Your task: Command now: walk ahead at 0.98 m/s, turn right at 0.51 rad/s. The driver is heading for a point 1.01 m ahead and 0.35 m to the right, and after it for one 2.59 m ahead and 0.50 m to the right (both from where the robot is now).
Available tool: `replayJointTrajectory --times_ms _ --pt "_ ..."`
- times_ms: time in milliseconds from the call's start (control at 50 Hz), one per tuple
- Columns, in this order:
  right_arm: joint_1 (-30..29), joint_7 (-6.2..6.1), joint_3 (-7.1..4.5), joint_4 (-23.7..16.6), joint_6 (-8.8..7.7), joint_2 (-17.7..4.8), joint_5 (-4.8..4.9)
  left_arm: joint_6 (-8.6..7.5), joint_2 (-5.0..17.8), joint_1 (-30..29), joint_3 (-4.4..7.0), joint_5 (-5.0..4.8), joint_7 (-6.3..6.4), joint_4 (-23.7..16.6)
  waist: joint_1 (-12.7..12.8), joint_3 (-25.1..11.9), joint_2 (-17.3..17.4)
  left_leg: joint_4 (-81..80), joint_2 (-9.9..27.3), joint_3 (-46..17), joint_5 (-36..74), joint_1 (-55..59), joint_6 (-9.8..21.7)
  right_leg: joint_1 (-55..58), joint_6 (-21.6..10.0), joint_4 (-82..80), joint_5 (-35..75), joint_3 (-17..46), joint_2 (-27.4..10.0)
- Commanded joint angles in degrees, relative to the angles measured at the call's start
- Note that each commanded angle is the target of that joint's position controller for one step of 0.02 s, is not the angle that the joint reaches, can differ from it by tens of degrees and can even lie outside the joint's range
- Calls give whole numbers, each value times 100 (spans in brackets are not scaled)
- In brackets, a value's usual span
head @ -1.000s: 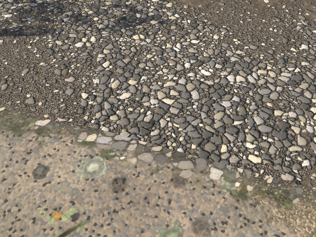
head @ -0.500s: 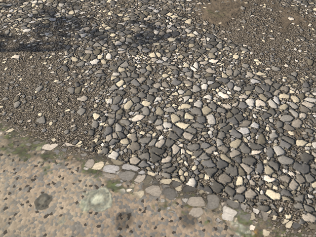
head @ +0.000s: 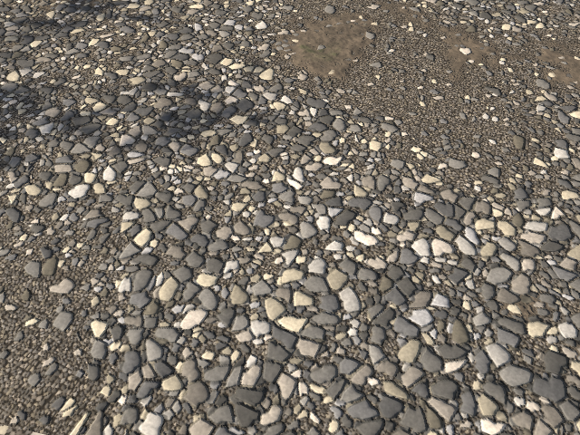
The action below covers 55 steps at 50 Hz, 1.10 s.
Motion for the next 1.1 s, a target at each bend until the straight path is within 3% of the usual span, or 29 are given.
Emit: replayJointTrajectory --times_ms 20,60,100,120,140,180,200,280,320,340,400,500,560,580,620,640,660,680,700,740,760,880,940,960,980,1000,1020,1040,1100 --pt "-482 -92 -12 -528 -204 -688 20 -73 100 23 -23 -9 -162 -122 420 559 224 -724 1221 283 4435 -2592 -305 2927 -88 -389 1386 -1033 706" --pt "-1103 -226 -128 -730 -217 -1191 3 39 627 1828 221 -6 -46 502 1338 -497 878 1337 1418 657 7849 -2053 -685 4346 -387 645 780 -1055 1108" --pt "-2694 -313 -284 -1075 -123 -1731 120 227 1519 4807 644 52 174 1285 3224 -1093 801 5577 1575 328 8293 -3738 -727 7102 -895 630 -577 -553 899" --pt "-2778 -337 -328 -1117 22 -1406 81 211 1409 3733 638 -186 205 937 2737 -134 -918 8296 262 319 1757 -4179 -688 6087 -1280 -2119 -1606 406 500" --pt "-1885 -370 -23 -1513 24 -375 -68 150 1417 2310 518 -109 180 752 912 405 -1664 9054 476 -548 -808 -5508 -653 5798 -1399 -1307 1537 1610 -80" --pt "-1230 -258 9 -1810 -9 -572 -214 31 1100 1878 435 -75 288 305 279 -575 92 7881 736 -1692 -577 -5333 -589 5284 -2041 -2769 -286 4030 -985" --pt "-1509 -200 -73 -1822 23 -788 -265 -26 1047 1278 434 20 362 126 -33 140 446 6805 1133 -1958 -434 -5188 -662 3939 -1931 -3272 -1633 4498 -1200" --pt "-2309 -43 1 -1892 572 -538 -396 -148 1280 1415 433 20 352 68 69 333 334 4781 1102 -1085 102 -3364 -960 1754 -1546 -3005 -470 2730 -145" --pt "-1941 87 -48 -1629 547 -570 -274 -176 1168 1783 401 71 272 143 165 30 135 5112 1158 -1025 1754 -3008 -729 1852 -1295 -2713 -229 2253 42" --pt "-3201 67 -227 -2020 425 -1068 -197 -280 1160 2570 403 70 337 438 728 342 297 4485 1275 -1451 2569 -4679 -594 3204 -1181 -2308 -1584 2653 53" --pt "-4146 235 -68 -2409 276 -689 -305 -273 1016 2767 363 74 443 480 1197 258 -17 2826 908 -1283 3597 -4602 -553 3569 -938 -1872 -2624 2683 413" --pt "-2977 299 -124 -2165 230 -782 -2 -120 1119 2169 389 182 548 276 599 36 -531 1619 775 -1272 4202 -1696 -707 2704 -259 -504 -2830 2175 753" --pt "-105 87 -439 -1091 201 -1248 -8 37 1109 1470 406 54 696 159 -875 -630 251 -329 1519 -1744 6001 550 -763 2646 -112 3761 -2900 1673 1302" --pt "108 76 -496 -925 266 -1426 -121 121 797 1320 372 8 692 78 -859 -358 568 -28 1886 -1862 5718 1235 -681 1503 -51 5441 -4988 1410 1586" --pt "-222 217 -371 -963 136 -1339 -519 59 158 2791 138 -414 675 -265 421 -1295 2160 3203 2914 -2340 8459 3104 -974 -1213 73 6724 -5011 888 841" --pt "-168 218 -358 -1058 165 -996 -425 94 258 2337 104 -154 704 -84 -5 -1365 1515 2751 2891 -2446 5876 2604 -780 -1795 -25 6485 -4140 531 483" --pt "-264 104 -515 -1040 134 -1540 -395 124 122 2181 6 43 590 -307 120 -1661 2249 1698 3581 -3800 1544 1848 126 -2018 -26 7251 -3730 289 346" --pt "-846 94 -317 -1107 74 -893 -216 123 555 781 122 274 443 -582 16 -731 1418 572 3155 -3596 -918 256 -89 -1781 -59 5661 -2749 448 -138" --pt "-909 59 -245 -983 -78 -880 -189 176 709 173 150 290 260 -868 2 151 1672 492 3546 -3924 -365 -791 102 -1758 38 5208 -2442 688 -339" --pt "-1356 -30 -70 -791 -175 -395 -114 290 568 -246 75 149 -30 -1042 519 1198 716 -208 2549 -1998 974 -2980 -369 11 296 2664 -1327 849 -362" --pt "-1726 -59 -102 -826 -176 -569 -102 349 415 1 53 141 -91 -984 784 985 1245 -265 2427 -1589 1151 -3287 -422 589 322 2339 -774 666 -233" --pt "-483 -155 -120 -645 116 -853 -114 253 320 -1065 -120 37 -100 -1263 357 678 501 433 1934 412 6835 -931 -844 1171 -419 -10 -1410 -1198 534" --pt "-642 -321 -239 -857 285 -1464 -171 293 892 1065 136 90 -40 -638 1424 -598 668 3423 2255 356 8105 -1140 -710 3915 -749 -588 -1750 -1034 1094" --pt "-954 -264 -277 -1004 325 -1531 -167 264 1198 2183 337 53 51 -236 1916 -1125 260 5566 1949 398 5726 -2257 -664 5698 -1060 -1272 -1532 -436 965" --pt "-1244 -137 -194 -1279 323 -1037 -249 318 1504 1699 501 -163 173 -229 1468 -876 -908 7713 830 386 -408 -4135 -631 6436 -1300 -1468 -2129 875 268" --pt "-912 -97 -83 -1979 207 -794 -178 320 2023 1484 486 30 180 -513 739 -1586 -1016 8656 896 -642 -1173 -5634 -671 7489 -2040 -1755 -1363 3237 -828" --pt "-1582 -55 -85 -2254 53 -1077 -132 404 1840 1956 517 124 308 -559 1158 -1610 -399 8264 842 -1228 -746 -6182 -676 7363 -2128 -3024 -2836 4213 -1108" --pt "-1720 -49 -85 -2233 25 -1158 -129 356 1514 1702 465 101 381 -419 866 -454 137 7469 1106 -1231 -444 -6279 -656 6299 -1860 -3621 -3016 3984 -1064" --pt "-1122 -35 -33 -1928 376 -967 -338 46 1064 897 266 14 494 -522 -166 417 634 6190 1495 -1090 -294 -4751 -865 3921 -1368 -3598 226 2253 -464"
Keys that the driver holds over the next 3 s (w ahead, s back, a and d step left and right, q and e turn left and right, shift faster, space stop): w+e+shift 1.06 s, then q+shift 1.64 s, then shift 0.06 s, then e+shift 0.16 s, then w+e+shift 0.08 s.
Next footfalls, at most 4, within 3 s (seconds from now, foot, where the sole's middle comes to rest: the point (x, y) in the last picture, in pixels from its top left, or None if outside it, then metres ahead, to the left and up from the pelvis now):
0.10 right None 0.25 -0.05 -0.77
0.58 left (246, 381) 0.72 0.13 -0.96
0.98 right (364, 317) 0.91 -0.22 -0.96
1.36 left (435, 231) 1.23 -0.50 -0.96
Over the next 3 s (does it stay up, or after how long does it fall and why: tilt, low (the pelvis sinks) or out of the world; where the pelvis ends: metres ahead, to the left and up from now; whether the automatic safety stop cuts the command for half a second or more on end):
stays up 1.20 -0.52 -0.19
